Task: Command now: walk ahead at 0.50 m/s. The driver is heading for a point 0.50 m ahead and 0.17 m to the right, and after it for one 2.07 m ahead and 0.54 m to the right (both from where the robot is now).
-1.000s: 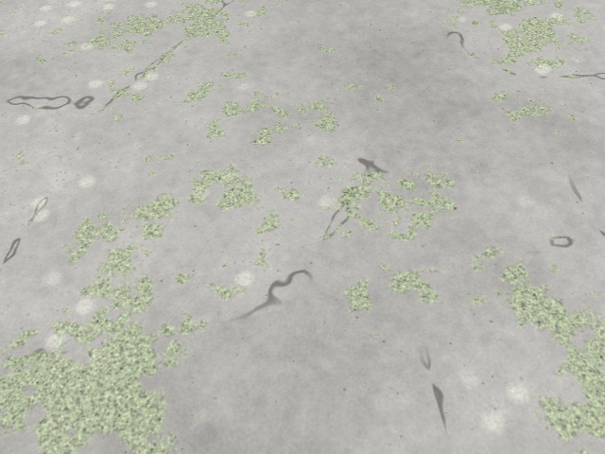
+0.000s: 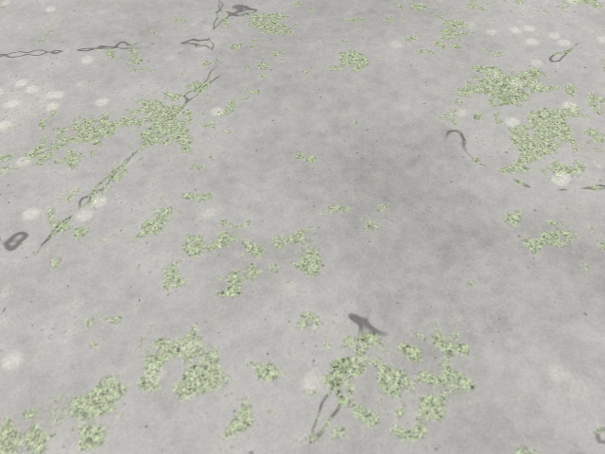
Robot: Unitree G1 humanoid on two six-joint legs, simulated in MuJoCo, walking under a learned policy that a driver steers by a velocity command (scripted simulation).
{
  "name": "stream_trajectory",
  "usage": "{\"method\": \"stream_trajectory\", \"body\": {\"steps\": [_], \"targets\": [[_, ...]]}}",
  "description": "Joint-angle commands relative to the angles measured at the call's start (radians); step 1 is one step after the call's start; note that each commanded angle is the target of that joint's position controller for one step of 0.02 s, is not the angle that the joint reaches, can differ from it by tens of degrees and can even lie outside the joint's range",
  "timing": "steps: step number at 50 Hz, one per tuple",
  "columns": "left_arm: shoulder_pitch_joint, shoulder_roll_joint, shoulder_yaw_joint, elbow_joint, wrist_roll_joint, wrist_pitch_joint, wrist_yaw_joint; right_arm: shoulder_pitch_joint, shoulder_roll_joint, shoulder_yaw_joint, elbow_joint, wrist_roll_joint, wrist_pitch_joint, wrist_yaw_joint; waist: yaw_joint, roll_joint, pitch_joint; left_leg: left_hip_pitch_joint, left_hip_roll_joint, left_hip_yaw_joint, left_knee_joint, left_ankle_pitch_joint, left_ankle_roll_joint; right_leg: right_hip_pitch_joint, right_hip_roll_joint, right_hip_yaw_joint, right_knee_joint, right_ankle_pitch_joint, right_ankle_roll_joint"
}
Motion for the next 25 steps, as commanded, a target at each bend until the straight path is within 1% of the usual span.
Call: {"method": "stream_trajectory", "body": {"steps": [1,4,7,8,9,10,11,12,13,14,15,16,17,18,19,20,21,23,25], "targets": [[0.025,0.111,0.016,-0.033,-0.002,-0.016,0.003,-0.073,-0.030,0.001,-0.066,0.005,-0.003,0.004,-0.005,-0.091,0.061,-0.049,0.005,0.033,-0.137,0.103,-0.022,-0.032,-0.250,0.159,-0.151,0.238,-0.107],[0.074,0.119,0.015,-0.014,0.000,-0.016,0.006,-0.166,-0.019,0.011,-0.095,0.010,-0.007,0.005,0.024,-0.099,0.064,-0.020,-0.022,0.061,-0.274,0.157,-0.016,0.021,-0.252,0.134,-0.140,0.303,-0.101],[0.121,0.119,0.014,0.010,0.007,-0.010,0.014,-0.235,-0.032,0.010,-0.125,0.010,-0.012,0.001,0.044,-0.101,0.077,-0.020,-0.040,0.065,-0.347,0.134,0.003,0.110,-0.283,0.147,-0.102,0.377,-0.104],[0.123,0.124,0.015,0.015,0.010,-0.007,0.018,-0.243,-0.039,0.008,-0.134,0.010,-0.016,0.000,0.039,-0.101,0.080,-0.018,-0.045,0.058,-0.366,0.106,0.011,0.138,-0.297,0.161,-0.079,0.416,-0.105],[0.114,0.133,0.017,0.016,0.013,-0.005,0.021,-0.237,-0.046,0.006,-0.138,0.010,-0.021,-0.001,0.029,-0.102,0.078,0.000,-0.054,0.055,-0.387,0.071,0.021,0.159,-0.306,0.172,-0.049,0.465,-0.103],[0.094,0.143,0.020,0.013,0.016,-0.002,0.024,-0.208,-0.054,0.002,-0.135,0.011,-0.028,-0.004,0.009,-0.105,0.065,0.052,-0.069,0.055,-0.412,0.031,0.032,0.166,-0.308,0.176,-0.007,0.537,-0.094],[0.068,0.154,0.023,0.008,0.017,-0.001,0.025,-0.138,-0.067,-0.005,-0.116,0.011,-0.036,-0.010,-0.025,-0.109,0.033,0.155,-0.096,0.061,-0.442,-0.008,0.044,0.155,-0.300,0.174,0.070,0.647,-0.081],[0.045,0.157,0.024,0.004,0.013,0.001,0.021,0.000,-0.084,-0.016,-0.072,0.007,-0.046,-0.019,-0.087,-0.085,-0.038,0.336,-0.124,0.078,-0.513,0.018,0.062,0.119,-0.264,0.151,0.223,0.696,-0.063],[0.039,0.135,0.017,-0.010,0.003,-0.002,0.017,0.175,-0.138,-0.036,-0.024,-0.012,-0.060,-0.032,-0.147,-0.035,-0.152,0.604,-0.040,-0.005,-0.525,0.024,0.096,-0.031,-0.209,0.122,0.445,0.537,-0.043],[0.131,0.026,-0.008,-0.046,-0.038,-0.002,0.009,0.297,-0.259,-0.066,-0.020,-0.039,-0.062,-0.042,-0.136,0.162,-0.324,0.940,0.277,-0.410,-0.565,-0.093,0.193,-0.369,-0.071,0.040,0.814,0.043,0.009],[0.138,0.088,0.012,-0.033,-0.023,0.007,0.018,0.259,-0.242,-0.066,-0.026,-0.011,-0.044,-0.034,-0.121,0.157,-0.353,0.904,0.351,-0.632,-0.685,-0.134,0.227,-0.495,-0.019,0.110,0.975,-0.343,0.001],[0.061,0.124,0.028,-0.042,-0.008,0.016,0.019,0.148,-0.170,-0.047,-0.045,0.003,-0.037,-0.032,-0.079,0.054,-0.190,0.756,0.303,-0.486,-0.703,-0.212,0.195,-0.536,-0.090,0.155,1.012,-0.267,-0.011],[0.008,0.101,0.025,-0.053,-0.004,0.016,0.011,0.067,-0.104,-0.030,-0.059,0.009,-0.041,-0.029,-0.057,0.017,-0.082,0.614,0.259,-0.359,-0.748,-0.185,0.168,-0.530,-0.128,0.152,0.977,-0.186,-0.009],[-0.007,0.080,0.026,-0.054,0.000,0.023,0.005,0.038,-0.071,-0.021,-0.058,0.009,-0.047,-0.030,-0.035,0.027,-0.029,0.527,0.215,-0.255,-0.782,-0.130,0.132,-0.500,-0.154,0.148,0.935,-0.143,-0.007],[-0.002,0.072,0.028,-0.055,0.015,0.038,-0.002,0.034,-0.051,-0.015,-0.047,0.014,-0.053,-0.036,-0.012,0.050,0.000,0.465,0.180,-0.173,-0.801,-0.071,0.106,-0.470,-0.170,0.144,0.908,-0.122,0.002],[0.009,0.055,0.028,-0.052,0.021,0.052,-0.010,0.044,-0.046,-0.014,-0.040,0.015,-0.061,-0.038,0.002,0.055,0.000,0.440,0.167,-0.121,-0.811,-0.026,0.097,-0.449,-0.173,0.137,0.905,-0.104,0.011],[-0.001,0.046,0.028,-0.059,0.021,0.062,-0.016,0.067,-0.049,-0.015,-0.032,0.018,-0.071,-0.039,0.006,0.046,-0.003,0.437,0.164,-0.087,-0.819,0.025,0.100,-0.454,-0.173,0.130,0.907,-0.084,0.016],[-0.055,0.040,0.030,-0.084,0.020,0.075,-0.024,0.098,-0.066,-0.020,-0.018,0.024,-0.085,-0.040,0.013,0.037,0.011,0.451,0.159,-0.017,-0.836,0.086,0.104,-0.517,-0.185,0.120,0.889,-0.021,0.027],[-0.123,0.042,0.030,-0.111,0.021,0.082,-0.030,0.128,-0.068,-0.021,-0.008,0.019,-0.089,-0.041,0.007,0.032,0.028,0.473,0.151,0.041,-0.843,0.127,0.106,-0.582,-0.193,0.111,0.844,0.049,0.037]]}}
Keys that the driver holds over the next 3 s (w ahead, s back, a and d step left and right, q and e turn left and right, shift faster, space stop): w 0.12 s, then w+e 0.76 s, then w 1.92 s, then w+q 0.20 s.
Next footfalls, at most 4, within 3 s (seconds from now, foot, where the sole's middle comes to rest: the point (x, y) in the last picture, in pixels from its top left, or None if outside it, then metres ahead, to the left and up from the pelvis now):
0.26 left None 0.31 0.13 -0.78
0.80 right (382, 438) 0.54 -0.11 -0.78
1.36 left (374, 298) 0.91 -0.12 -0.78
1.90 right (481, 251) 1.06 -0.43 -0.78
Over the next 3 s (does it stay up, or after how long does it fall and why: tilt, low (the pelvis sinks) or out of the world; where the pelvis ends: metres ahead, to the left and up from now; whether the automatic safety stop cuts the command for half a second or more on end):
stays up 1.48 -0.54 -0.02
